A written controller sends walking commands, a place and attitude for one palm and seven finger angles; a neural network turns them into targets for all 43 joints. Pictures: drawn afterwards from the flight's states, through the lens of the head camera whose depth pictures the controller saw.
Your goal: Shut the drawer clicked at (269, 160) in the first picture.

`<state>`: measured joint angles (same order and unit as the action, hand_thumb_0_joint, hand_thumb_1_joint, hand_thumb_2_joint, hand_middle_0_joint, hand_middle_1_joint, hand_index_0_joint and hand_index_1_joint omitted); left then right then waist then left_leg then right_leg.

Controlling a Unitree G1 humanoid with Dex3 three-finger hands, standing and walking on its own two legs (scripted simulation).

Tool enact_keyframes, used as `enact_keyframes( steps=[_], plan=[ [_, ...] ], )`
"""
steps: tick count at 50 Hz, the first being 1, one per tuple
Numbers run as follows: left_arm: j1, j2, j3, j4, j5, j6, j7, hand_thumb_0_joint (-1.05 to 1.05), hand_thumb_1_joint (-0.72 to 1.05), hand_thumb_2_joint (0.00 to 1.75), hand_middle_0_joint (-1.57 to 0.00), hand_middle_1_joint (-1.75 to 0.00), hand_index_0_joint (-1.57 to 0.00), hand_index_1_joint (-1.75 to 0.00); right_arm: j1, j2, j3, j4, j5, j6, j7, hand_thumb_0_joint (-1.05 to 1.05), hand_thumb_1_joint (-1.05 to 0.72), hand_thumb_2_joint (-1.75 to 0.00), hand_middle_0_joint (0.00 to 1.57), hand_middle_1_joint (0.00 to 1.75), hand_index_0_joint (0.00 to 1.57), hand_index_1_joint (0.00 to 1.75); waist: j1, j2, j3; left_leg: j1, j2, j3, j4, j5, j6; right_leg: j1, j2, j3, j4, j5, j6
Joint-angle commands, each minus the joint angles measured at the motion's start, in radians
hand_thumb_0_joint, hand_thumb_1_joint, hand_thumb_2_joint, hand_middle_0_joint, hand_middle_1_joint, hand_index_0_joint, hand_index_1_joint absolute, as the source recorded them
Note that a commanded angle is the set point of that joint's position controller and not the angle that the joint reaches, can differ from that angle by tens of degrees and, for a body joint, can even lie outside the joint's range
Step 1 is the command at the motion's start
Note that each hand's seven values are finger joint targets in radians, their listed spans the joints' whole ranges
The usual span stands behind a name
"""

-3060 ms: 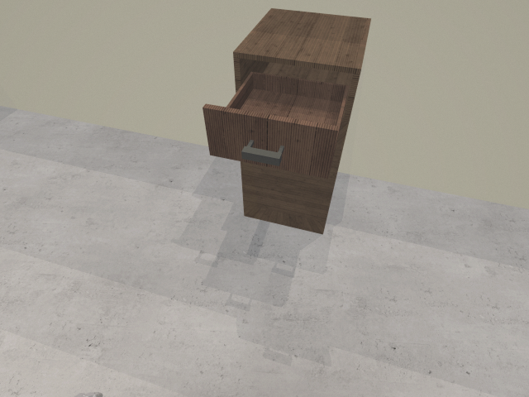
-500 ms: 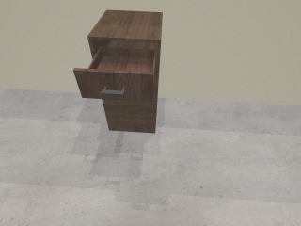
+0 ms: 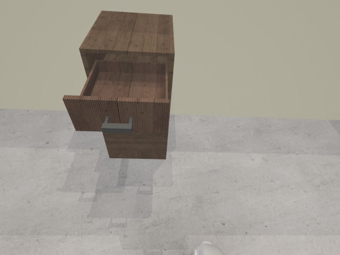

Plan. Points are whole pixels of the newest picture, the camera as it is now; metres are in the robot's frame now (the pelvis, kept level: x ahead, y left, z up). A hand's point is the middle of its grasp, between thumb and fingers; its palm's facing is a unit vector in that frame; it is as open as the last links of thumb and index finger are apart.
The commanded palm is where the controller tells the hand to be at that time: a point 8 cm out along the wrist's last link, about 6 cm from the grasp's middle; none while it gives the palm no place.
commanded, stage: take the last steps up to it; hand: left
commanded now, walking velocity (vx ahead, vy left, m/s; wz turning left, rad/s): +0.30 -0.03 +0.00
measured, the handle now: (118, 123) +0.54 +0.20 -0.06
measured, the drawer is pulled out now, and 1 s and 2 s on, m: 0.30 0.30 0.30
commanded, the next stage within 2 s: come to a stop and stand still in 0.52 s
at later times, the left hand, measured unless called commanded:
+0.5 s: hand (114, 251) +0.18 +0.15 -0.19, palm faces +0.12 -0.97 -0.19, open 7.2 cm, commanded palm none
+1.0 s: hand (125, 230) +0.23 +0.13 -0.19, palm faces +0.07 -0.98 -0.21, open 7.3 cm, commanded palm none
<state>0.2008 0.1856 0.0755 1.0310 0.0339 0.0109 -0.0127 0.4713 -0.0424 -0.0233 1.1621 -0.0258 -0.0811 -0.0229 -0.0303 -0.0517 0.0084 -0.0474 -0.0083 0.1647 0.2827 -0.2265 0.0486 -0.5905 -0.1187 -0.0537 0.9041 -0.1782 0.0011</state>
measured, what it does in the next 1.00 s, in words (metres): walks ahead: right foot, then left foot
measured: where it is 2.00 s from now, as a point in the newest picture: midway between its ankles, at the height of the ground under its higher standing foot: outside the picture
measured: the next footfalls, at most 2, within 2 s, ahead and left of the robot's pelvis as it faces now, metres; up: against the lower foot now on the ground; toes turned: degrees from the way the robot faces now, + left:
right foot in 0.20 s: +0.21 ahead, -0.17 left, +0.00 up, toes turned -7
left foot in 0.54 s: +0.28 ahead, +0.07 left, +0.00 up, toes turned +11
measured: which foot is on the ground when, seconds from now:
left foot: down 0.00-0.20, up 0.22-0.52, down 0.54-0.96, up 0.98-1.00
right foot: up 0.00-0.18, down 0.20-0.56, up 0.58-0.90, down 0.92-1.00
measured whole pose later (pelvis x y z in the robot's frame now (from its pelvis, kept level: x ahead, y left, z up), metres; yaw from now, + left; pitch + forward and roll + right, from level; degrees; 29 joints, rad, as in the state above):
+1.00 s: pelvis +0.22 -0.04 -0.02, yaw +2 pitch -2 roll +1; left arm 0.25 0.14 0.03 1.08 0.03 0.02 0.04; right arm 0.22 -0.15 -0.06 1.09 -0.01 0.03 -0.03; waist 0.00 0.00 0.07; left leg -0.25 0.04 0.14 0.58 -0.33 0.00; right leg -0.28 -0.06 -0.06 0.56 -0.25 0.00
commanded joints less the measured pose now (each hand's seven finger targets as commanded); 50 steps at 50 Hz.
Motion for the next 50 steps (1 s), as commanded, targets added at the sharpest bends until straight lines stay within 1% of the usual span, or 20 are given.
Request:
enact_keyframes(
  steps=[1,6,8,9,10,12,16,22,25,26,28,29,32,34,37,41,44,47,48,50],
  plan=[
    [-0.126,-0.013,-0.008,-0.100,-0.009,-0.030,-0.011,0.00,0.90,0.90,-0.20,-0.30,-0.20,-0.30,0.090,-0.170,-0.034,-0.004,0.000,-0.010,-0.012,0.00,-0.90,-0.90,0.20,0.30,0.20,0.30,-0.022,0.148,0.157,-0.051,0.295,-0.188,-0.150,0.106,0.138,-0.049,-0.008,-0.019,-0.142,0.003,0.001],
    [-0.119,-0.004,0.002,-0.102,-0.007,-0.045,-0.011,0.00,0.90,0.90,-0.20,-0.30,-0.20,-0.30,0.075,-0.195,-0.046,0.001,-0.009,0.002,-0.013,0.00,-0.90,-0.90,0.20,0.30,0.20,0.30,-0.010,0.143,0.122,-0.064,0.286,-0.164,-0.033,0.177,0.108,0.169,0.046,-0.067,-0.304,-0.040,-0.024],
    [0.109,0.054,0.017,-0.028,-0.001,-0.064,-0.003,0.00,0.90,0.90,-0.20,-0.30,-0.20,-0.30,0.070,-0.189,-0.043,0.005,0.001,0.004,-0.007,0.00,-0.90,-0.90,0.20,0.30,0.20,0.30,0.089,0.059,-0.009,-0.143,0.208,-0.091,0.274,0.290,0.049,0.521,0.070,-0.069,-0.404,0.011,-0.053],
    [0.259,0.141,0.039,0.017,0.003,-0.079,0.008,0.00,0.90,0.90,-0.20,-0.30,-0.20,-0.30,0.087,-0.153,-0.039,-0.015,0.014,0.002,0.003,0.00,-0.90,-0.90,0.20,0.30,0.20,0.30,0.137,-0.105,-0.133,-0.374,0.122,-0.020,0.564,0.063,0.001,0.794,-0.149,0.176,-0.450,-0.008,-0.131],
    [0.363,0.237,0.053,0.037,-0.015,-0.079,0.018,0.00,0.90,0.90,-0.20,-0.30,-0.20,-0.30,0.053,-0.136,-0.026,-0.060,0.019,0.005,0.005,0.00,-0.90,-0.90,0.20,0.30,0.20,0.30,0.142,-0.212,-0.187,-0.549,0.025,-0.038,0.855,-0.357,-0.027,0.868,-0.350,0.492,-0.591,0.111,-0.214],
    [0.219,0.162,0.037,0.014,-0.022,-0.074,0.027,0.00,0.90,0.90,-0.20,-0.30,-0.20,-0.30,-0.047,-0.143,-0.045,-0.082,0.012,0.016,0.006,0.00,-0.90,-0.90,0.20,0.30,0.20,0.30,0.101,-0.071,-0.074,-0.582,0.109,-0.142,1.014,-0.243,-0.018,0.634,-0.316,0.410,-0.643,-0.006,-0.219],
    [0.089,0.035,-0.006,-0.007,-0.008,-0.083,0.039,0.00,0.90,0.90,-0.20,-0.30,-0.20,-0.30,-0.038,-0.111,-0.039,-0.072,-0.002,0.053,0.012,0.00,-0.90,-0.90,0.20,0.30,0.20,0.30,0.000,-0.071,0.056,-0.450,0.162,-0.121,0.825,-0.116,-0.059,0.315,-0.198,0.105,-0.703,0.081,-0.162],
    [0.111,0.100,0.003,-0.006,-0.004,-0.072,0.031,0.00,0.90,0.90,-0.20,-0.30,-0.20,-0.30,-0.133,-0.117,-0.038,-0.130,0.000,0.046,0.033,0.00,-0.90,-0.90,0.20,0.30,0.20,0.30,0.023,-0.075,0.051,-0.278,0.112,-0.055,0.423,-0.071,-0.065,0.279,-0.169,0.084,-0.689,-0.086,-0.166],
    [0.109,0.110,0.001,0.004,-0.014,-0.054,0.023,0.00,0.90,0.90,-0.20,-0.30,-0.20,-0.30,-0.109,-0.154,-0.035,-0.117,0.000,0.034,0.029,0.00,-0.90,-0.90,0.20,0.30,0.20,0.30,0.000,-0.023,0.053,-0.082,0.068,-0.010,0.224,0.004,-0.071,0.221,-0.101,0.043,-0.591,-0.189,-0.119],
    [0.118,0.087,-0.007,0.003,-0.015,-0.046,0.019,0.00,0.90,0.90,-0.20,-0.30,-0.20,-0.30,-0.070,-0.200,-0.041,-0.105,0.000,0.030,0.022,0.00,-0.90,-0.90,0.20,0.30,0.20,0.30,-0.018,0.076,0.043,0.005,0.114,-0.079,0.169,-0.019,-0.058,0.159,-0.054,0.015,-0.486,-0.238,-0.086],
    [0.089,0.031,-0.018,-0.044,-0.012,-0.043,0.017,0.00,0.90,0.90,-0.20,-0.30,-0.20,-0.30,0.031,-0.341,-0.068,-0.101,-0.013,0.034,0.011,0.00,-0.90,-0.90,0.20,0.30,0.20,0.30,-0.064,0.381,0.054,0.024,0.438,-0.513,-0.076,-0.087,0.111,-0.006,0.100,-0.102,-0.032,-0.424,-0.013],
    [0.055,0.054,-0.016,-0.044,-0.004,-0.042,0.021,0.00,0.90,0.90,-0.20,-0.30,-0.20,-0.30,0.009,-0.311,-0.057,-0.100,-0.011,0.031,0.000,0.00,-0.90,-0.90,0.20,0.30,0.20,0.30,-0.064,0.321,0.078,-0.024,0.447,-0.525,-0.099,-0.059,0.147,-0.034,0.061,-0.019,0.127,-0.409,-0.021],
    [0.113,0.033,-0.018,0.004,-0.009,-0.044,0.012,0.00,0.90,0.90,-0.20,-0.30,-0.20,-0.30,-0.146,-0.227,-0.022,-0.135,0.000,0.013,-0.012,0.00,-0.90,-0.90,0.20,0.30,0.20,0.30,0.023,0.132,0.075,-0.089,0.349,-0.291,-0.056,0.315,0.114,0.012,0.003,0.031,0.188,-0.210,-0.001],
    [0.183,-0.002,-0.031,0.043,-0.020,-0.024,0.028,0.00,0.90,0.90,-0.20,-0.30,-0.20,-0.30,-0.188,-0.203,-0.009,-0.133,0.006,0.008,-0.022,0.00,-0.90,-0.90,0.20,0.30,0.20,0.30,0.057,0.123,-0.011,-0.102,0.300,-0.149,0.003,0.685,0.089,0.165,0.008,0.041,0.064,-0.155,0.028],
    [0.197,-0.004,-0.042,0.056,-0.019,-0.004,0.045,0.00,0.90,0.90,-0.20,-0.30,-0.20,-0.30,-0.215,-0.217,-0.014,-0.120,0.013,0.026,-0.028,0.00,-0.90,-0.90,0.20,0.30,0.20,0.30,0.055,0.138,-0.026,-0.094,0.285,-0.124,0.030,0.743,0.091,0.269,0.034,0.007,-0.124,-0.140,0.035],
    [0.177,0.019,-0.036,0.037,-0.013,0.014,0.053,0.00,0.90,0.90,-0.20,-0.30,-0.20,-0.30,-0.221,-0.237,-0.038,-0.104,0.014,0.059,-0.029,0.00,-0.90,-0.90,0.20,0.30,0.20,0.30,0.046,0.204,0.018,-0.134,0.291,-0.153,0.048,0.576,0.098,0.315,0.040,-0.009,-0.241,-0.116,0.029],
    [0.207,0.038,-0.028,0.037,-0.008,0.005,0.056,0.00,0.90,0.90,-0.20,-0.30,-0.20,-0.30,-0.234,-0.231,-0.048,-0.106,0.016,0.073,-0.025,0.00,-0.90,-0.90,0.20,0.30,0.20,0.30,0.067,0.143,0.029,-0.176,0.241,-0.151,0.132,0.399,0.046,0.385,0.032,0.012,-0.409,0.066,0.017],
    [0.149,0.126,-0.021,0.013,-0.007,-0.011,0.057,0.00,0.90,0.90,-0.20,-0.30,-0.20,-0.30,-0.181,-0.157,-0.048,-0.111,0.025,0.093,-0.007,0.00,-0.90,-0.90,0.20,0.30,0.20,0.30,0.019,-0.030,0.010,-0.209,0.067,-0.064,0.263,-0.033,-0.055,0.365,-0.168,0.204,-0.503,0.420,-0.083],
    [0.134,0.146,-0.014,0.011,-0.009,-0.015,0.058,0.00,0.90,0.90,-0.20,-0.30,-0.20,-0.30,-0.181,-0.147,-0.050,-0.107,0.022,0.108,-0.007,0.00,-0.90,-0.90,0.20,0.30,0.20,0.30,0.021,-0.155,-0.021,-0.198,0.043,-0.055,0.336,-0.130,-0.070,0.351,-0.203,0.251,-0.547,0.413,-0.123],
    [0.098,0.132,-0.011,-0.001,-0.010,-0.012,0.063,0.00,0.90,0.90,-0.20,-0.30,-0.20,-0.30,-0.195,-0.163,-0.054,-0.113,0.019,0.118,-0.007,0.00,-0.90,-0.90,0.20,0.30,0.20,0.30,0.038,-0.177,-0.010,-0.250,0.042,-0.108,0.502,-0.255,-0.069,0.347,-0.226,0.259,-0.593,0.382,-0.184]
  ],
)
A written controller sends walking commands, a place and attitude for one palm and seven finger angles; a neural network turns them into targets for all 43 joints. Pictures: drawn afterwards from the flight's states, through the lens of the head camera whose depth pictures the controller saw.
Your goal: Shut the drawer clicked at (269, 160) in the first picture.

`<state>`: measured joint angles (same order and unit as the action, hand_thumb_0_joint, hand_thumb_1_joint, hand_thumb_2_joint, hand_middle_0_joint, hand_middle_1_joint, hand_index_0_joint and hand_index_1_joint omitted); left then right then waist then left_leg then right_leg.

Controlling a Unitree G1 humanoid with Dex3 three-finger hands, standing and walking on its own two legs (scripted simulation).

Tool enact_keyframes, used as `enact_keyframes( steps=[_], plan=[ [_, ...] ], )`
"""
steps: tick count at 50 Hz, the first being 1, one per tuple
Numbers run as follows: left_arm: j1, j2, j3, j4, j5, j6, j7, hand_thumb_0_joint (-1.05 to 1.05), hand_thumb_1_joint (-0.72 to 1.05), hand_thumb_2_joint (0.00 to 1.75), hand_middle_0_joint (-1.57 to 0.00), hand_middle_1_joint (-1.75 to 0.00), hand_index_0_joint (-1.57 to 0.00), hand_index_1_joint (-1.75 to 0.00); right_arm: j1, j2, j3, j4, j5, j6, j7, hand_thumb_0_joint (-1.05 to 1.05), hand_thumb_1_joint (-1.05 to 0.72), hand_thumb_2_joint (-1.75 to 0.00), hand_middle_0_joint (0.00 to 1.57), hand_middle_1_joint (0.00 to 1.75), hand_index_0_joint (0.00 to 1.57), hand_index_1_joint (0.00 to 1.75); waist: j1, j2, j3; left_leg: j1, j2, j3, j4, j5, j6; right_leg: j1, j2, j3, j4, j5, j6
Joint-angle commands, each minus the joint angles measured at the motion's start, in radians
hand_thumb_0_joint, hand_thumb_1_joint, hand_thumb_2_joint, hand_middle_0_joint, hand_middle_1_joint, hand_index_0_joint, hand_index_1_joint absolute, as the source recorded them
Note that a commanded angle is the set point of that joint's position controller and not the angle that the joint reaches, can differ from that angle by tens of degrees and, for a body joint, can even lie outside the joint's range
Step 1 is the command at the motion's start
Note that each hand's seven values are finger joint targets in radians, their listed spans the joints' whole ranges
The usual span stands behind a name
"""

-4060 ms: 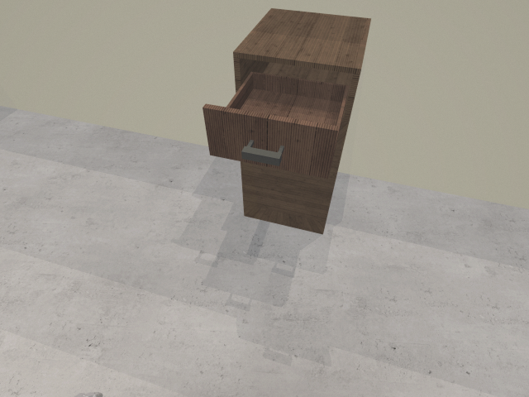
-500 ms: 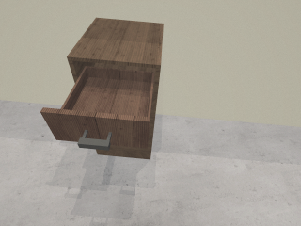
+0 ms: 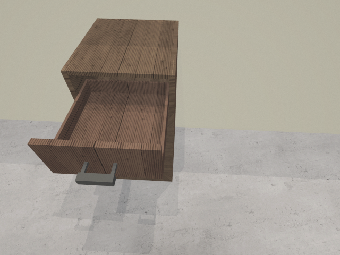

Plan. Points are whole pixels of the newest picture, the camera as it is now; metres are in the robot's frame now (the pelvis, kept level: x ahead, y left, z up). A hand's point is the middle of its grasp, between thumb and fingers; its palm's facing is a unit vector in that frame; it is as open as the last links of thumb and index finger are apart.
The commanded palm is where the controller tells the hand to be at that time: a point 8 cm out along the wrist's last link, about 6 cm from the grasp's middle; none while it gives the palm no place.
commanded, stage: come to a stop and stand still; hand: left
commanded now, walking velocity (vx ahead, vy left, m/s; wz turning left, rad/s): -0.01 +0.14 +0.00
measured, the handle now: (98, 172) +0.33 +0.23 -0.05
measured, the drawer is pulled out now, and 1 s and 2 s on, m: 0.30 0.30 0.30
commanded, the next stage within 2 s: look again from close up in 0.52 s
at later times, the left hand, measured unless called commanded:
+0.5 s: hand out of the picture -0.03 +0.19 -0.17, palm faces +0.04 -0.98 -0.18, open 7.4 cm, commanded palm none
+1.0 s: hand out of the picture -0.06 +0.15 -0.17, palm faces +0.04 -0.98 -0.18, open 7.4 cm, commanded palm none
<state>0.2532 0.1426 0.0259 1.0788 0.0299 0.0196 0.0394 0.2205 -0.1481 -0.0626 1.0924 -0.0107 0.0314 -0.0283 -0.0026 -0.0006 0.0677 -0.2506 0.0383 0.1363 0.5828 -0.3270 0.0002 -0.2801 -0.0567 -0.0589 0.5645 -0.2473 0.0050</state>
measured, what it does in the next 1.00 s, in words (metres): steps on the spot: left foot, then right foot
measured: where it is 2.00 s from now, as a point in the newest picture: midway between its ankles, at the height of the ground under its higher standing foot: outside the picture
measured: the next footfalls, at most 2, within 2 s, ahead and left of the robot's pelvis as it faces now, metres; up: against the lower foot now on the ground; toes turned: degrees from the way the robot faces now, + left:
left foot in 0.20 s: -0.01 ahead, +0.13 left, +0.00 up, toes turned +5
right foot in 0.50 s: +0.04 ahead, -0.06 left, +0.00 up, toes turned -3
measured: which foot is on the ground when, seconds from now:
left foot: up 0.00-0.18, down 0.20-1.00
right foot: down 0.00-0.24, up 0.26-0.48, down 0.50-1.00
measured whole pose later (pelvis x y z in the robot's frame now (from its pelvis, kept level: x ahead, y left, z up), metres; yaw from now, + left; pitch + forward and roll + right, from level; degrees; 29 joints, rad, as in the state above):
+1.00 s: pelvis -0.05 -0.01 +0.01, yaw +1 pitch -2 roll +0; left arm 0.33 0.13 -0.02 1.10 0.01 -0.02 0.04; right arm 0.31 -0.14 0.01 1.10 -0.02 -0.01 -0.02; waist -0.01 0.01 0.00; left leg -0.19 0.05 0.05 0.47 -0.24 -0.02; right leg -0.18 0.01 -0.08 0.47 -0.26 -0.05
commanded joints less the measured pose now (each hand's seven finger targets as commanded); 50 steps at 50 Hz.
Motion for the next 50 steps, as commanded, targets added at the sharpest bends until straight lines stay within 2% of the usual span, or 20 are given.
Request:
enact_keyframes(
  steps=[1,5,7,8,9,10,11,12,15,20,23,25,26,27,28,29,30,33,37,50],
  plan=[
    [0.031,0.173,0.043,-0.056,-0.004,-0.019,0.012,0.00,0.90,0.90,-0.20,-0.30,-0.20,-0.30,0.058,-0.054,-0.015,-0.040,0.004,0.005,-0.001,0.00,-0.90,-0.90,0.20,0.30,0.20,0.30,0.012,-0.193,-0.067,-0.077,-0.006,-0.098,0.264,-0.157,-0.020,0.051,-0.281,0.243,-0.246,0.440,-0.198],
    [0.029,0.184,0.061,-0.072,0.004,-0.012,0.015,0.00,0.90,0.90,-0.20,-0.30,-0.20,-0.30,0.061,-0.044,-0.009,-0.054,0.003,-0.001,0.002,0.00,-0.90,-0.90,0.20,0.30,0.20,0.30,0.030,-0.161,-0.072,-0.091,-0.010,-0.107,0.204,-0.157,-0.023,0.082,-0.263,0.222,-0.239,0.342,-0.195],
    [0.016,0.184,0.062,-0.074,0.000,-0.008,0.012,0.00,0.90,0.90,-0.20,-0.30,-0.20,-0.30,0.098,-0.035,-0.004,-0.047,0.005,-0.010,0.003,0.00,-0.90,-0.90,0.20,0.30,0.20,0.30,0.019,-0.172,-0.091,0.001,-0.013,-0.090,0.008,-0.075,-0.021,0.055,-0.231,0.212,-0.227,0.181,-0.163],
    [-0.004,0.178,0.061,-0.077,-0.005,-0.004,0.010,0.00,0.90,0.90,-0.20,-0.30,-0.20,-0.30,0.145,-0.030,0.001,-0.028,0.004,-0.017,0.002,0.00,-0.90,-0.90,0.20,0.30,0.20,0.30,-0.004,-0.164,-0.092,0.100,-0.021,-0.077,-0.128,0.020,-0.015,-0.006,-0.200,0.196,-0.213,0.077,-0.127],
    [-0.022,0.154,0.054,-0.081,-0.013,0.000,0.006,0.00,0.90,0.90,-0.20,-0.30,-0.20,-0.30,0.179,-0.041,0.004,-0.013,0.001,-0.026,0.000,0.00,-0.90,-0.90,0.20,0.30,0.20,0.30,-0.015,-0.105,-0.079,0.163,0.001,-0.109,-0.216,0.061,-0.004,-0.070,-0.140,0.150,-0.181,-0.064,-0.081],
    [-0.018,0.106,0.043,-0.087,-0.018,0.004,0.000,0.00,0.90,0.90,-0.20,-0.30,-0.20,-0.30,0.169,-0.078,0.004,-0.012,-0.011,-0.034,-0.002,0.00,-0.90,-0.90,0.20,0.30,0.20,0.30,-0.001,0.047,-0.041,0.106,0.100,-0.245,-0.298,0.025,0.035,-0.104,-0.053,0.090,-0.124,-0.118,-0.029],
    [-0.028,0.074,0.036,-0.091,-0.019,0.003,-0.005,0.00,0.90,0.90,-0.20,-0.30,-0.20,-0.30,0.138,-0.120,0.005,-0.029,-0.018,-0.037,-0.004,0.00,-0.90,-0.90,0.20,0.30,0.20,0.30,0.009,0.120,-0.009,-0.040,0.195,-0.336,-0.388,-0.083,0.071,-0.034,-0.009,0.016,-0.060,-0.078,0.004],
    [-0.034,0.067,0.034,-0.077,-0.008,0.009,-0.004,0.00,0.90,0.90,-0.20,-0.30,-0.20,-0.30,0.095,-0.124,0.005,-0.031,-0.017,-0.043,-0.003,0.00,-0.90,-0.90,0.20,0.30,0.20,0.30,0.015,0.231,0.023,-0.124,0.225,-0.404,-0.468,-0.176,0.095,0.006,0.004,0.011,0.022,-0.095,0.009],
    [0.005,0.057,0.023,-0.031,-0.002,0.002,-0.019,0.00,0.90,0.90,-0.20,-0.30,-0.20,-0.30,0.055,-0.108,0.014,-0.025,-0.016,-0.055,-0.016,0.00,-0.90,-0.90,0.20,0.30,0.20,0.30,0.024,0.128,0.066,-0.086,0.204,-0.357,-0.479,-0.171,0.111,-0.032,0.006,0.037,0.129,-0.091,0.002],
    [0.011,0.045,0.012,-0.015,-0.012,-0.016,-0.022,0.00,0.90,0.90,-0.20,-0.30,-0.20,-0.30,0.139,-0.105,0.013,0.024,-0.018,-0.062,-0.025,0.00,-0.90,-0.90,0.20,0.30,0.20,0.30,-0.012,0.102,0.006,0.152,0.214,-0.298,-0.352,0.281,0.147,-0.088,0.002,0.028,0.033,-0.150,0.005],
    [0.100,0.052,0.010,0.030,-0.019,-0.028,-0.014,0.00,0.90,0.90,-0.20,-0.30,-0.20,-0.30,0.146,-0.087,0.018,0.046,-0.006,-0.066,-0.030,0.00,-0.90,-0.90,0.20,0.30,0.20,0.30,0.013,0.062,-0.043,0.129,0.153,-0.217,-0.223,0.485,0.093,0.093,-0.006,0.043,-0.201,0.113,-0.003],
    [0.123,0.076,0.005,0.053,-0.022,-0.033,-0.007,0.00,0.90,0.90,-0.20,-0.30,-0.20,-0.30,0.142,-0.050,0.027,0.049,0.005,-0.069,-0.024,0.00,-0.90,-0.90,0.20,0.30,0.20,0.30,0.003,0.032,-0.042,0.060,0.088,-0.163,-0.225,0.295,0.034,0.163,-0.073,0.094,-0.216,0.225,-0.029],
    [0.129,0.098,-0.012,0.072,-0.004,-0.035,0.034,0.00,0.90,0.90,-0.20,-0.30,-0.20,-0.30,0.076,-0.119,0.038,-0.015,0.010,-0.068,-0.006,0.00,-0.90,-0.90,0.20,0.30,0.20,0.30,0.010,0.053,0.043,0.011,0.095,-0.130,-0.108,0.330,0.009,0.047,-0.056,0.093,-0.174,0.212,-0.032],
    [0.127,0.104,-0.006,0.057,-0.004,-0.050,0.031,0.00,0.90,0.90,-0.20,-0.30,-0.20,-0.30,0.093,-0.089,0.050,-0.027,-0.002,-0.065,-0.003,0.00,-0.90,-0.90,0.20,0.30,0.20,0.30,-0.006,0.065,0.032,-0.012,0.073,-0.127,-0.113,0.314,-0.003,0.077,-0.069,0.075,-0.163,0.259,-0.050],
    [0.157,0.088,-0.019,0.043,-0.014,-0.057,0.022,0.00,0.90,0.90,-0.20,-0.30,-0.20,-0.30,0.134,-0.054,0.056,-0.027,-0.008,-0.068,0.000,0.00,-0.90,-0.90,0.20,0.30,0.20,0.30,-0.001,0.015,-0.054,0.022,0.066,-0.134,-0.119,0.156,0.018,0.109,-0.067,0.115,-0.149,0.167,-0.071],
    [0.136,0.079,-0.023,0.041,-0.015,-0.062,0.016,0.00,0.90,0.90,-0.20,-0.30,-0.20,-0.30,0.154,-0.059,0.054,-0.027,-0.007,-0.070,-0.001,0.00,-0.90,-0.90,0.20,0.30,0.20,0.30,-0.017,-0.044,-0.109,0.037,0.062,-0.143,-0.109,0.169,0.025,0.124,-0.065,0.111,-0.145,0.191,-0.073],
    [0.120,0.084,-0.022,0.028,-0.018,-0.061,0.011,0.00,0.90,0.90,-0.20,-0.30,-0.20,-0.30,0.150,-0.066,0.054,-0.031,-0.004,-0.064,-0.001,0.00,-0.90,-0.90,0.20,0.30,0.20,0.30,-0.019,-0.077,-0.095,0.040,0.054,-0.139,-0.114,0.129,0.025,0.101,-0.067,0.120,-0.163,0.128,-0.071],
    [0.106,0.080,-0.025,0.012,-0.016,-0.059,0.006,0.00,0.90,0.90,-0.20,-0.30,-0.20,-0.30,0.151,-0.064,0.056,-0.033,-0.005,-0.056,0.003,0.00,-0.90,-0.90,0.20,0.30,0.20,0.30,-0.022,-0.042,-0.002,0.030,0.047,-0.140,-0.129,0.117,0.022,0.016,-0.057,0.130,-0.193,0.013,-0.071],
    [0.114,0.089,-0.026,0.003,-0.018,-0.061,0.003,0.00,0.90,0.90,-0.20,-0.30,-0.20,-0.30,0.155,-0.054,0.061,-0.032,-0.003,-0.050,0.006,0.00,-0.90,-0.90,0.20,0.30,0.20,0.30,-0.022,-0.051,0.042,0.032,0.039,-0.133,-0.144,0.119,0.015,-0.015,-0.058,0.143,-0.230,-0.020,-0.073],
    [0.130,0.094,-0.023,-0.013,-0.021,-0.059,0.001,0.00,0.90,0.90,-0.20,-0.30,-0.20,-0.30,0.152,-0.065,0.067,-0.012,-0.004,-0.050,0.006,0.00,-0.90,-0.90,0.20,0.30,0.20,0.30,-0.008,-0.016,0.044,0.026,0.038,-0.138,-0.189,0.125,0.008,0.031,-0.055,0.135,-0.263,-0.020,-0.063]
  ],
)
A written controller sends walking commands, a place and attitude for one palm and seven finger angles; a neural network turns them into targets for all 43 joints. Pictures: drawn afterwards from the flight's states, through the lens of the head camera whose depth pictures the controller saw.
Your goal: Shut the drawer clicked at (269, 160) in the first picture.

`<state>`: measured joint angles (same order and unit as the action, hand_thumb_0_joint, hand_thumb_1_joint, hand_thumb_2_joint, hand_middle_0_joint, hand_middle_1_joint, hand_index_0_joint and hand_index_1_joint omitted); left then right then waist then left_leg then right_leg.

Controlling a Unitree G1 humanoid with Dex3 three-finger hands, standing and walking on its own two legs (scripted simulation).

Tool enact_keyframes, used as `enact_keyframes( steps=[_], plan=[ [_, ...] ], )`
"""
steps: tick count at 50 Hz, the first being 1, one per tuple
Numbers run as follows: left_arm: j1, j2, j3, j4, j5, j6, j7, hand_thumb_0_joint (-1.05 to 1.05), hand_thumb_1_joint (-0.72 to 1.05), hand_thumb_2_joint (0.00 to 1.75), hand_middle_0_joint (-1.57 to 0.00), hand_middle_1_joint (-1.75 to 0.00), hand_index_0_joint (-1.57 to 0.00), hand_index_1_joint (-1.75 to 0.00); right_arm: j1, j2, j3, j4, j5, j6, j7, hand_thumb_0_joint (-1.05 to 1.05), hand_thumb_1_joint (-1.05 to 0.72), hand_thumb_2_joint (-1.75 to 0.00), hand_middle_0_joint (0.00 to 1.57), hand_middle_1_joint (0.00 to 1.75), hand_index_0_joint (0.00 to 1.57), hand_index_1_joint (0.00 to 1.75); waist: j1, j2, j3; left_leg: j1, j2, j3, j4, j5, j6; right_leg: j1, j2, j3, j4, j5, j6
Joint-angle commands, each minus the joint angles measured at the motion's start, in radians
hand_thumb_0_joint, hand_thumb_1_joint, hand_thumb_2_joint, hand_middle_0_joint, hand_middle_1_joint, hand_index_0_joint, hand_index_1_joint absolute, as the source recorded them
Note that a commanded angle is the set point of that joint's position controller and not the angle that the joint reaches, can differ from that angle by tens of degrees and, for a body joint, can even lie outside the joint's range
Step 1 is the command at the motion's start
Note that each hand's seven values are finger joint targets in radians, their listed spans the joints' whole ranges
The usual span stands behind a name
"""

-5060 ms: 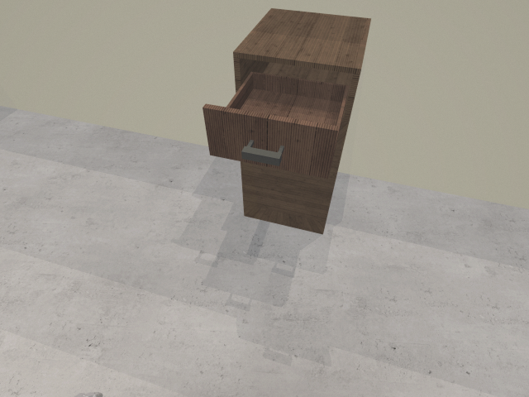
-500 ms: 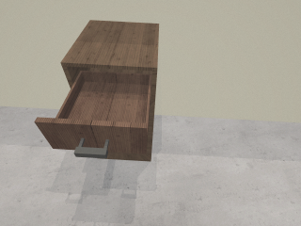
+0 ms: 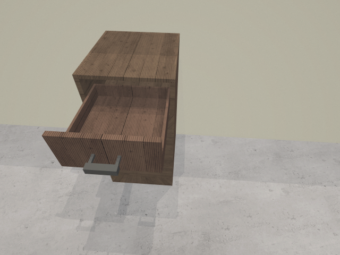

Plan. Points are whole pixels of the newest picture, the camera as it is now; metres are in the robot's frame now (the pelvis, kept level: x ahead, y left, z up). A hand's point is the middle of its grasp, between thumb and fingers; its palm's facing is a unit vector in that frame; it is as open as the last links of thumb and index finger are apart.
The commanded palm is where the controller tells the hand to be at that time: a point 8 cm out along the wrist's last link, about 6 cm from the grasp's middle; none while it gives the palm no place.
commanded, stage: look again from close up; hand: left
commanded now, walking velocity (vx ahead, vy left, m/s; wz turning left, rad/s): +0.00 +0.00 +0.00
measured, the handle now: (103, 163) +0.39 +0.23 -0.05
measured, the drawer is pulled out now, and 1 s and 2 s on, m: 0.30 0.30 0.30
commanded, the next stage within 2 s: shuffle to correct the standing spot in 0.08 s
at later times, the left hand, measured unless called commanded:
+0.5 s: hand out of the picture -0.01 +0.19 -0.19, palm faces +0.04 -0.99 -0.15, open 7.4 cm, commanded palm none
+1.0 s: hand out of the picture +0.08 +0.23 -0.19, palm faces +0.02 -0.99 -0.16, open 7.4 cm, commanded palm none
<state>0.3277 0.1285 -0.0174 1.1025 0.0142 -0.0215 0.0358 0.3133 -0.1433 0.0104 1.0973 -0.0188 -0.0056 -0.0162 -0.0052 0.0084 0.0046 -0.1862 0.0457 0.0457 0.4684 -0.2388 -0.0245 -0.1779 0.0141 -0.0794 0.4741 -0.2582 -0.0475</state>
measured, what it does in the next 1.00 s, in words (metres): walks ahead: left foot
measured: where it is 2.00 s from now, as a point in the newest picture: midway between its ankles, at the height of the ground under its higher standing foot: outside the picture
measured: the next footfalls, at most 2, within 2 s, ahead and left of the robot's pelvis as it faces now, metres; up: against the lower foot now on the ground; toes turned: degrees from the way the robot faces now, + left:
left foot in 0.84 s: +0.18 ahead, +0.17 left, +0.00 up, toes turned +5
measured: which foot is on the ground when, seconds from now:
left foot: down 0.00-0.64, up 0.66-0.82, down 0.84-1.00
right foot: down 0.00-1.00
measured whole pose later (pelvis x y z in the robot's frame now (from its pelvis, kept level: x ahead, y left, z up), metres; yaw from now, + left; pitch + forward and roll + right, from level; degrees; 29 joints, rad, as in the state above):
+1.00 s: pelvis +0.10 +0.07 -0.01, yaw -2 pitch -2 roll +1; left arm 0.33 0.14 0.01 1.11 0.02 0.01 0.04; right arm 0.23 -0.15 -0.01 1.08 -0.02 -0.02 -0.04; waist 0.02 -0.05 0.05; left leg -0.28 0.00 0.14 0.55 -0.25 0.05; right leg -0.18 -0.05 -0.04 0.60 -0.37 0.00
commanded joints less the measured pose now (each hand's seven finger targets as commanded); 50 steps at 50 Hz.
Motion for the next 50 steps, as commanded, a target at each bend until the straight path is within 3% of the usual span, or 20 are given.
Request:
enact_keyframes(
  steps=[1,9,17,22,25,28,30,32,33,34,37,39,40,41,42,43,44,46,48,50],
  plan=[
    [0.057,0.107,0.021,-0.037,-0.006,-0.017,0.004,0.00,0.90,0.90,-0.20,-0.30,-0.20,-0.30,0.055,-0.069,-0.006,-0.015,0.004,-0.012,-0.006,0.00,-0.90,-0.90,0.20,0.30,0.20,0.30,-0.003,-0.012,0.114,-0.040,0.030,-0.048,-0.080,0.030,0.032,-0.077,-0.126,0.155,-0.176,-0.022,-0.010],
    [0.059,0.106,0.020,-0.036,-0.007,-0.015,0.002,0.00,0.90,0.90,-0.20,-0.30,-0.20,-0.30,0.059,-0.074,-0.005,-0.001,0.006,-0.015,-0.006,0.00,-0.90,-0.90,0.20,0.30,0.20,0.30,0.003,-0.015,0.103,-0.043,0.036,-0.058,-0.106,0.030,0.034,-0.053,-0.123,0.143,-0.179,-0.017,-0.002],
    [0.095,0.139,0.053,-0.049,0.004,-0.002,-0.004,0.00,0.90,0.90,-0.20,-0.30,-0.20,-0.30,0.084,-0.064,-0.016,-0.008,-0.005,-0.003,0.002,0.00,-0.90,-0.90,0.20,0.30,0.20,0.30,0.010,-0.095,0.150,-0.132,-0.016,0.003,0.008,-0.171,0.044,-0.099,-0.174,0.223,-0.224,-0.386,-0.058],
    [0.090,0.105,0.053,-0.056,0.007,-0.006,-0.012,0.00,0.90,0.90,-0.20,-0.30,-0.20,-0.30,0.146,-0.073,-0.018,0.007,-0.003,-0.025,0.001,0.00,-0.90,-0.90,0.20,0.30,0.20,0.30,-0.008,0.050,0.160,-0.068,0.034,-0.072,-0.082,-0.132,0.079,-0.142,-0.101,0.107,-0.060,-0.244,-0.043],
    [0.076,0.050,0.037,-0.060,0.014,-0.019,-0.016,0.00,0.90,0.90,-0.20,-0.30,-0.20,-0.30,0.208,-0.128,-0.027,0.027,-0.001,-0.041,-0.012,0.00,-0.90,-0.90,0.20,0.30,0.20,0.30,-0.017,0.175,0.114,0.046,0.173,-0.237,-0.163,0.088,0.174,-0.200,-0.018,-0.032,0.177,-0.128,-0.011],
    [0.058,0.034,0.034,-0.060,0.006,-0.030,-0.019,0.00,0.90,0.90,-0.20,-0.30,-0.20,-0.30,0.199,-0.117,-0.019,0.030,-0.001,-0.047,-0.020,0.00,-0.90,-0.90,0.20,0.30,0.20,0.30,-0.002,0.111,0.098,0.110,0.201,-0.217,-0.088,0.434,0.222,-0.212,-0.028,-0.028,0.158,-0.200,-0.012],
    [0.158,0.051,0.048,-0.030,0.004,-0.037,-0.018,0.00,0.90,0.90,-0.20,-0.30,-0.20,-0.30,0.120,-0.101,-0.016,0.002,0.007,-0.052,-0.019,0.00,-0.90,-0.90,0.20,0.30,0.20,0.30,0.053,0.020,0.048,-0.064,0.102,-0.092,0.056,0.367,0.155,0.055,-0.073,0.041,0.016,0.057,-0.037],
    [0.288,0.162,0.076,0.013,-0.001,-0.042,-0.007,0.00,0.90,0.90,-0.20,-0.30,-0.20,-0.30,0.046,-0.049,-0.016,-0.052,0.005,-0.058,-0.008,0.00,-0.90,-0.90,0.20,0.30,0.20,0.30,0.092,-0.270,0.056,-0.397,-0.043,0.083,0.312,-0.152,0.068,0.303,-0.331,0.343,-0.121,0.341,-0.159],
    [0.313,0.162,0.079,0.023,0.004,-0.042,0.001,0.00,0.90,0.90,-0.20,-0.30,-0.20,-0.30,-0.032,-0.057,-0.024,-0.077,0.003,-0.049,-0.005,0.00,-0.90,-0.90,0.20,0.30,0.20,0.30,0.115,-0.278,0.114,-0.490,-0.018,0.052,0.454,-0.356,0.060,0.289,-0.412,0.419,-0.156,0.438,-0.226],
    [0.305,0.144,0.076,0.019,0.014,-0.039,0.008,0.00,0.90,0.90,-0.20,-0.30,-0.20,-0.30,-0.074,-0.051,-0.031,-0.093,0.002,-0.046,-0.001,0.00,-0.90,-0.90,0.20,0.30,0.20,0.30,0.111,-0.195,0.153,-0.532,0.007,0.013,0.527,-0.373,0.062,0.255,-0.424,0.412,-0.163,0.439,-0.250],
    [0.136,0.141,0.073,-0.041,0.021,-0.031,0.010,0.00,0.90,0.90,-0.20,-0.30,-0.20,-0.30,-0.029,-0.011,-0.037,-0.087,0.010,-0.039,0.017,0.00,-0.90,-0.90,0.20,0.30,0.20,0.30,0.017,-0.095,0.116,-0.312,0.033,-0.016,0.316,-0.273,0.062,0.057,-0.341,0.232,-0.131,0.309,-0.174],
    [0.047,0.121,0.066,-0.059,0.006,-0.017,0.004,0.00,0.90,0.90,-0.20,-0.30,-0.20,-0.30,0.113,0.019,-0.023,-0.022,0.003,-0.031,0.010,0.00,-0.90,-0.90,0.20,0.30,0.20,0.30,-0.049,-0.094,0.104,0.007,-0.039,0.076,0.059,0.041,0.039,-0.144,-0.195,0.074,-0.048,0.157,-0.077],
    [0.054,0.091,0.054,-0.055,0.001,-0.010,0.000,0.00,0.90,0.90,-0.20,-0.30,-0.20,-0.30,0.168,-0.023,-0.025,0.008,-0.001,-0.034,0.005,0.00,-0.90,-0.90,0.20,0.30,0.20,0.30,-0.057,-0.018,0.098,0.091,-0.004,0.017,-0.011,0.109,0.041,-0.184,-0.134,0.034,0.075,0.095,-0.033],
    [0.099,0.056,0.047,-0.057,-0.003,-0.001,0.000,0.00,0.90,0.90,-0.20,-0.30,-0.20,-0.30,0.186,-0.100,-0.036,0.010,-0.009,-0.039,-0.003,0.00,-0.90,-0.90,0.20,0.30,0.20,0.30,-0.037,0.134,0.062,0.099,0.166,-0.201,-0.102,0.196,0.106,-0.224,-0.064,-0.009,0.177,-0.087,0.022],
    [0.121,0.040,0.041,-0.066,-0.001,0.007,0.001,0.00,0.90,0.90,-0.20,-0.30,-0.20,-0.30,0.166,-0.149,-0.045,-0.013,-0.005,-0.031,-0.011,0.00,-0.90,-0.90,0.20,0.30,0.20,0.30,-0.020,0.171,0.062,-0.014,0.298,-0.347,-0.195,0.190,0.191,-0.168,-0.041,-0.011,0.254,-0.288,0.041],
    [0.110,0.034,0.039,-0.055,0.005,0.014,0.006,0.00,0.90,0.90,-0.20,-0.30,-0.20,-0.30,0.102,-0.142,-0.040,-0.024,-0.007,-0.028,-0.013,0.00,-0.90,-0.90,0.20,0.30,0.20,0.30,-0.003,0.126,0.102,-0.080,0.280,-0.321,-0.222,0.193,0.203,-0.142,-0.047,0.020,0.277,-0.328,0.029],
    [0.108,0.027,0.035,-0.041,0.004,0.021,0.007,0.00,0.90,0.90,-0.20,-0.30,-0.20,-0.30,0.050,-0.134,-0.035,-0.031,-0.006,-0.030,-0.019,0.00,-0.90,-0.90,0.20,0.30,0.20,0.30,0.013,0.161,0.114,-0.095,0.263,-0.301,-0.212,0.273,0.200,-0.134,-0.069,0.035,0.268,-0.297,0.032],
    [0.137,0.038,0.031,-0.010,-0.001,0.022,0.003,0.00,0.90,0.90,-0.20,-0.30,-0.20,-0.30,-0.011,-0.116,-0.027,-0.035,0.002,-0.027,-0.027,0.00,-0.90,-0.90,0.20,0.30,0.20,0.30,0.035,0.141,0.057,-0.026,0.220,-0.211,-0.145,0.464,0.189,-0.089,-0.082,0.047,0.154,-0.180,0.043],
    [0.147,0.055,0.031,0.000,-0.002,0.023,0.002,0.00,0.90,0.90,-0.20,-0.30,-0.20,-0.30,-0.028,-0.127,-0.034,-0.044,0.010,-0.024,-0.032,0.00,-0.90,-0.90,0.20,0.30,0.20,0.30,0.033,0.084,0.008,0.024,0.197,-0.158,-0.093,0.536,0.161,-0.050,-0.079,0.054,0.038,-0.041,0.045],
    [0.125,0.072,0.036,-0.016,0.001,0.025,0.001,0.00,0.90,0.90,-0.20,-0.30,-0.20,-0.30,-0.039,-0.131,-0.046,-0.053,0.013,-0.016,-0.034,0.00,-0.90,-0.90,0.20,0.30,0.20,0.30,0.019,0.032,0.012,0.047,0.162,-0.131,-0.073,0.451,0.127,-0.060,-0.082,0.074,-0.010,0.082,0.042]
  ],
)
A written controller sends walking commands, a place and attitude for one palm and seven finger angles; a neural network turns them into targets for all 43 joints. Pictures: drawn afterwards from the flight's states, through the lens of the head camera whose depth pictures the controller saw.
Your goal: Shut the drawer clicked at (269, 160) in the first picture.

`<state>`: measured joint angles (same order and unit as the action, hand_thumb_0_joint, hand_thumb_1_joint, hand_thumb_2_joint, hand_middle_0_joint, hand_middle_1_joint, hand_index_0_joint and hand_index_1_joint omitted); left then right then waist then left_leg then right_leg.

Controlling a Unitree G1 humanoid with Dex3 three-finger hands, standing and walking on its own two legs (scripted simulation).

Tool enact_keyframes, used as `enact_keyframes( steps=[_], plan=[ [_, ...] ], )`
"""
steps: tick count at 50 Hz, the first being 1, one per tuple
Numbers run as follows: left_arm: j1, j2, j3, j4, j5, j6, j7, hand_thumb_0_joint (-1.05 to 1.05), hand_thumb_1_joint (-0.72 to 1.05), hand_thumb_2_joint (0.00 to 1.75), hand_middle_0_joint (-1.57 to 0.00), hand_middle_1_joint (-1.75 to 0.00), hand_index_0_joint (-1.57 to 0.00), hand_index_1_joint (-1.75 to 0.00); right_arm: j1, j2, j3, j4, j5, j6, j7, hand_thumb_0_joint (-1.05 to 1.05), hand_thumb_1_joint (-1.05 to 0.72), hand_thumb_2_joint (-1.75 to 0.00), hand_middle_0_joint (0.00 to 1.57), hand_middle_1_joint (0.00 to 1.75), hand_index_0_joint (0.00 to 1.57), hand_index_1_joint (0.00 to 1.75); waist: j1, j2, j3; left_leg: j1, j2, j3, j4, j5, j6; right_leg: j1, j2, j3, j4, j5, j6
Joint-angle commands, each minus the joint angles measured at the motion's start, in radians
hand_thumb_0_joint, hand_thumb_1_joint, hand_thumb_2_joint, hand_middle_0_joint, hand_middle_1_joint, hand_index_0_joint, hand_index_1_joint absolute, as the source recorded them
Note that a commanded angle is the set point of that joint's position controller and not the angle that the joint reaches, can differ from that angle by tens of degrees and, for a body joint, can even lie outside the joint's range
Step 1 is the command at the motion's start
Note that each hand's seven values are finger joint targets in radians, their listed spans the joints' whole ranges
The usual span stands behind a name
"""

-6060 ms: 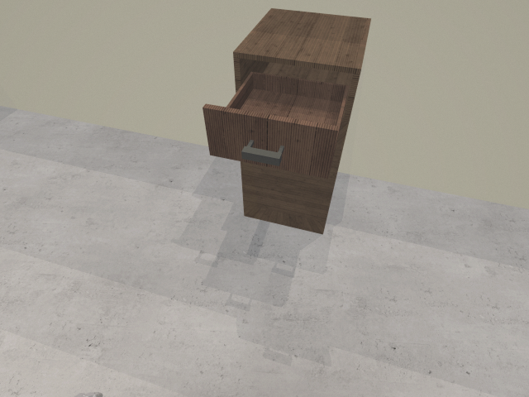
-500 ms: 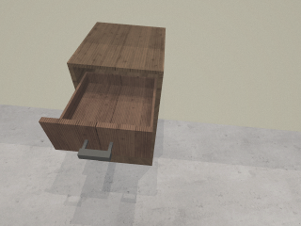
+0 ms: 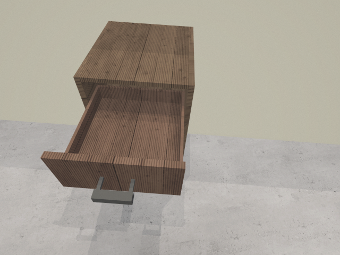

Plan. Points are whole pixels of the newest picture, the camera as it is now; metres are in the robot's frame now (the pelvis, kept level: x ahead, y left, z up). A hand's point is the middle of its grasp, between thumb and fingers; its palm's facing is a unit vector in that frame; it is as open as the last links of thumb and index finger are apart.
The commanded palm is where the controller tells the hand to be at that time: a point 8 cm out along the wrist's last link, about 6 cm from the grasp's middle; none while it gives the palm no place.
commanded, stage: come to a stop and stand still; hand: left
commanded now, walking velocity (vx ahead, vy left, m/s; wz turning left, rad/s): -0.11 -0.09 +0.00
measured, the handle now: (115, 189) +0.28 +0.17 -0.04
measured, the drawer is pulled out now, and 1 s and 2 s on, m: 0.30 0.30 0.30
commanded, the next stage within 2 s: look again from close up in 1.28 s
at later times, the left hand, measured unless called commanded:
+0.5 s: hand out of the picture +0.02 +0.16 -0.17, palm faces +0.01 -0.98 -0.21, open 7.3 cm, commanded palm none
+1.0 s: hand out of the picture -0.03 +0.17 -0.17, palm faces +0.02 -0.99 -0.15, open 7.4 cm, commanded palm none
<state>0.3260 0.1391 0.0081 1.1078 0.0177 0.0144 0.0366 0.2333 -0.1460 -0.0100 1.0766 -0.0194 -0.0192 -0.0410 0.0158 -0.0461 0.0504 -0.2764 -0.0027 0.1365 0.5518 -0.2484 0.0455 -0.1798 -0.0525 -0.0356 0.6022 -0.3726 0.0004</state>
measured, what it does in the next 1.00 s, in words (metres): stands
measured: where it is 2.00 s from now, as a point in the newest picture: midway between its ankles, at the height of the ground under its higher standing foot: outside the picture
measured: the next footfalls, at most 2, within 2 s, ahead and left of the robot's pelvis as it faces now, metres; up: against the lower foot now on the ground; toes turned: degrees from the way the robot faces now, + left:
none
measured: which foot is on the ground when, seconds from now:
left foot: down 0.00-1.00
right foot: down 0.00-1.00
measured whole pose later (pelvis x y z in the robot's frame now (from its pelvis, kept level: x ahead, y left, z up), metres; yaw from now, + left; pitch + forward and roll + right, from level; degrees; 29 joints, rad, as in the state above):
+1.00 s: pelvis +0.00 +0.01 +0.01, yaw +1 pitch -1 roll +0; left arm 0.36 0.15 -0.03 1.07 0.02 0.00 0.04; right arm 0.29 -0.15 0.01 1.10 -0.01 -0.01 -0.01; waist 0.00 -0.03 0.02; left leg -0.25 0.01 0.12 0.47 -0.20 0.05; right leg -0.12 -0.03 -0.06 0.44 -0.31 0.02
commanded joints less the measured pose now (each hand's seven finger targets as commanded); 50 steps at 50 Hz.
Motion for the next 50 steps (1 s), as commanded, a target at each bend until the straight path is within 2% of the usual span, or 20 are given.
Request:
enact_keyframes(
  steps=[1,2,5,7,10,11,12,13,14,17,18,20,21,22,26,27,31,35,42,50],
  plan=[
    [0.112,0.068,0.014,-0.032,0.001,-0.011,0.001,0.00,0.90,0.90,-0.20,-0.30,-0.20,-0.30,0.051,-0.129,-0.031,-0.031,0.013,0.002,-0.010,0.00,-0.90,-0.90,0.20,0.30,0.20,0.30,-0.010,0.045,-0.035,0.149,0.195,-0.203,-0.135,0.455,0.044,-0.064,-0.021,0.038,-0.150,0.272,-0.010],
    [0.098,0.071,0.014,-0.044,0.003,-0.012,0.001,0.00,0.90,0.90,-0.20,-0.30,-0.20,-0.30,0.055,-0.121,-0.034,-0.031,0.013,0.004,-0.009,0.00,-0.90,-0.90,0.20,0.30,0.20,0.30,-0.016,0.014,-0.021,0.148,0.184,-0.185,-0.129,0.458,0.033,-0.069,-0.023,0.046,-0.150,0.332,-0.014],
    [0.080,0.084,0.021,-0.080,0.003,-0.012,0.002,0.00,0.90,0.90,-0.20,-0.30,-0.20,-0.30,0.061,-0.124,-0.036,-0.039,0.012,0.007,-0.004,0.00,-0.90,-0.90,0.20,0.30,0.20,0.30,-0.023,0.059,-0.076,0.176,0.177,-0.160,-0.128,0.421,0.020,-0.068,-0.029,0.052,-0.138,0.341,-0.018],
    [0.079,0.086,0.020,-0.086,0.002,-0.015,0.002,0.00,0.90,0.90,-0.20,-0.30,-0.20,-0.30,0.048,-0.112,-0.033,-0.044,0.011,0.007,0.002,0.00,-0.90,-0.90,0.20,0.30,0.20,0.30,-0.017,0.065,-0.093,0.162,0.168,-0.155,-0.142,0.333,0.014,-0.044,-0.030,0.060,-0.166,0.304,-0.020],
    [0.061,0.093,0.015,-0.086,0.001,-0.023,0.001,0.00,0.90,0.90,-0.20,-0.30,-0.20,-0.30,0.030,-0.091,-0.022,-0.044,0.010,0.013,0.012,0.00,-0.90,-0.90,0.20,0.30,0.20,0.30,-0.019,0.015,-0.039,0.117,0.131,-0.133,-0.157,0.140,-0.014,-0.062,-0.054,0.095,-0.235,0.247,-0.032],
    [0.078,0.139,0.017,-0.101,0.018,-0.024,0.037,0.00,0.90,0.90,-0.20,-0.30,-0.20,-0.30,-0.016,-0.170,-0.043,-0.113,0.017,0.010,0.011,0.00,-0.90,-0.90,0.20,0.30,0.20,0.30,-0.008,-0.084,0.002,0.055,0.151,-0.111,0.048,0.207,-0.036,-0.092,-0.087,0.139,-0.256,0.540,0.004],
    [0.030,0.168,0.022,-0.122,0.011,-0.030,0.037,0.00,0.90,0.90,-0.20,-0.30,-0.20,-0.30,-0.015,-0.141,-0.033,-0.141,0.010,0.014,0.013,0.00,-0.90,-0.90,0.20,0.30,0.20,0.30,-0.040,-0.030,-0.042,0.044,0.111,-0.093,0.019,0.143,-0.051,-0.034,-0.132,0.157,-0.214,0.645,-0.030],
    [0.025,0.151,0.011,-0.143,-0.003,-0.043,0.034,0.00,0.90,0.90,-0.20,-0.30,-0.20,-0.30,0.050,-0.098,-0.021,-0.134,0.001,0.010,0.019,0.00,-0.90,-0.90,0.20,0.30,0.20,0.30,-0.050,-0.063,-0.130,0.057,0.098,-0.105,-0.024,0.061,-0.029,0.019,-0.121,0.136,-0.178,0.522,-0.052],
    [0.006,0.144,0.009,-0.156,-0.005,-0.042,0.029,0.00,0.90,0.90,-0.20,-0.30,-0.20,-0.30,0.046,-0.107,-0.024,-0.132,0.000,0.013,0.021,0.00,-0.90,-0.90,0.20,0.30,0.20,0.30,-0.045,-0.054,-0.109,0.054,0.089,-0.104,-0.021,0.047,-0.024,-0.008,-0.102,0.120,-0.182,0.410,-0.063],
    [-0.022,0.155,0.010,-0.174,-0.001,-0.031,0.018,0.00,0.90,0.90,-0.20,-0.30,-0.20,-0.30,0.037,-0.108,-0.022,-0.135,-0.001,0.024,0.029,0.00,-0.90,-0.90,0.20,0.30,0.20,0.30,-0.045,0.059,0.047,0.020,0.094,-0.117,-0.051,-0.014,-0.024,-0.152,-0.079,0.118,-0.238,0.080,-0.074],
    [-0.018,0.151,0.009,-0.176,0.000,-0.031,0.017,0.00,0.90,0.90,-0.20,-0.30,-0.20,-0.30,0.042,-0.113,-0.020,-0.137,-0.002,0.027,0.031,0.00,-0.90,-0.90,0.20,0.30,0.20,0.30,-0.040,0.059,0.076,-0.007,0.094,-0.134,-0.061,-0.054,-0.019,-0.171,-0.066,0.116,-0.251,-0.003,-0.073],
    [-0.009,0.155,0.007,-0.177,0.001,-0.033,0.014,0.00,0.90,0.90,-0.20,-0.30,-0.20,-0.30,0.052,-0.118,-0.017,-0.138,-0.002,0.029,0.035,0.00,-0.90,-0.90,0.20,0.30,0.20,0.30,-0.039,-0.002,0.089,-0.024,0.083,-0.131,-0.053,-0.070,-0.021,-0.182,-0.069,0.131,-0.275,-0.057,-0.077],
    [-0.015,0.153,0.007,-0.181,0.000,-0.034,0.013,0.00,0.90,0.90,-0.20,-0.30,-0.20,-0.30,0.064,-0.117,-0.016,-0.134,-0.002,0.027,0.035,0.00,-0.90,-0.90,0.20,0.30,0.20,0.30,-0.045,-0.001,0.086,-0.017,0.080,-0.128,-0.049,-0.061,-0.023,-0.187,-0.072,0.132,-0.278,-0.062,-0.081],
    [-0.016,0.157,0.005,-0.182,0.000,-0.032,0.011,0.00,0.90,0.90,-0.20,-0.30,-0.20,-0.30,0.074,-0.118,-0.015,-0.126,-0.003,0.025,0.034,0.00,-0.90,-0.90,0.20,0.30,0.20,0.30,-0.043,0.036,0.084,-0.003,0.089,-0.131,-0.074,-0.053,-0.021,-0.183,-0.066,0.121,-0.263,-0.045,-0.077],
    [0.010,0.141,-0.001,-0.174,-0.003,-0.035,0.009,0.00,0.90,0.90,-0.20,-0.30,-0.20,-0.30,0.090,-0.126,-0.005,-0.111,0.000,0.014,0.033,0.00,-0.90,-0.90,0.20,0.30,0.20,0.30,-0.029,0.034,0.039,-0.008,0.102,-0.163,-0.107,-0.014,-0.008,-0.110,-0.046,0.098,-0.232,0.037,-0.064],
    [0.012,0.141,-0.003,-0.172,-0.003,-0.033,0.007,0.00,0.90,0.90,-0.20,-0.30,-0.20,-0.30,0.092,-0.125,-0.003,-0.105,0.002,0.010,0.032,0.00,-0.90,-0.90,0.20,0.30,0.20,0.30,-0.026,0.076,0.047,-0.012,0.109,-0.170,-0.130,0.001,-0.005,-0.097,-0.041,0.088,-0.225,0.055,-0.060],
    [0.037,0.129,-0.007,-0.150,-0.005,-0.036,0.007,0.00,0.90,0.90,-0.20,-0.30,-0.20,-0.30,0.104,-0.125,0.004,-0.082,0.005,0.003,0.030,0.00,-0.90,-0.90,0.20,0.30,0.20,0.30,-0.021,0.036,0.017,0.009,0.110,-0.176,-0.139,0.031,-0.001,-0.059,-0.043,0.076,-0.225,0.102,-0.053],
    [0.056,0.118,-0.011,-0.133,-0.005,-0.037,0.007,0.00,0.90,0.90,-0.20,-0.30,-0.20,-0.30,0.114,-0.125,0.006,-0.057,0.007,-0.002,0.028,0.00,-0.90,-0.90,0.20,0.30,0.20,0.30,-0.021,0.041,0.003,0.035,0.116,-0.181,-0.153,0.061,0.005,-0.046,-0.042,0.069,-0.227,0.131,-0.046],
    [0.084,0.104,-0.016,-0.094,-0.005,-0.038,0.007,0.00,0.90,0.90,-0.20,-0.30,-0.20,-0.30,0.117,-0.114,0.007,-0.021,0.011,-0.007,0.025,0.00,-0.90,-0.90,0.20,0.30,0.20,0.30,-0.019,0.058,0.012,0.076,0.126,-0.184,-0.181,0.098,0.013,-0.051,-0.044,0.057,-0.237,0.153,-0.035],
    [0.108,0.088,-0.020,-0.060,-0.001,-0.039,0.009,0.00,0.90,0.90,-0.20,-0.30,-0.20,-0.30,0.111,-0.110,0.007,0.003,0.013,-0.009,0.024,0.00,-0.90,-0.90,0.20,0.30,0.20,0.30,-0.018,0.039,0.025,0.090,0.126,-0.185,-0.201,0.092,0.017,-0.052,-0.052,0.051,-0.252,0.162,-0.028]
  ],
)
